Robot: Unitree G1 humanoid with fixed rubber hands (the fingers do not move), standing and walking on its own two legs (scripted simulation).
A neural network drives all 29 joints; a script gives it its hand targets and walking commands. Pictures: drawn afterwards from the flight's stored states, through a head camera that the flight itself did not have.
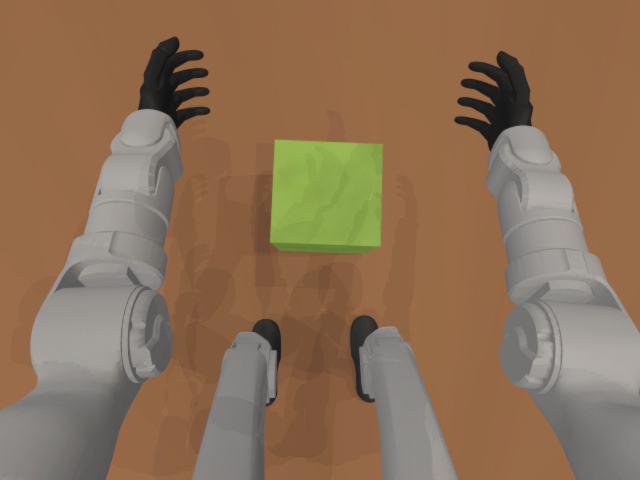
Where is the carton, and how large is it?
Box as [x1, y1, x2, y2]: [270, 140, 382, 253]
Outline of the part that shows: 275,140 270,242 280,250 363,253 380,246 382,144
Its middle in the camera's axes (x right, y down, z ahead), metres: +0.01 -0.08 +0.86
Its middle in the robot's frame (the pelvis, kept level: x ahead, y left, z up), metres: +0.50 -0.03 -0.51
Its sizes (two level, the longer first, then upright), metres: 0.210 0.200 0.250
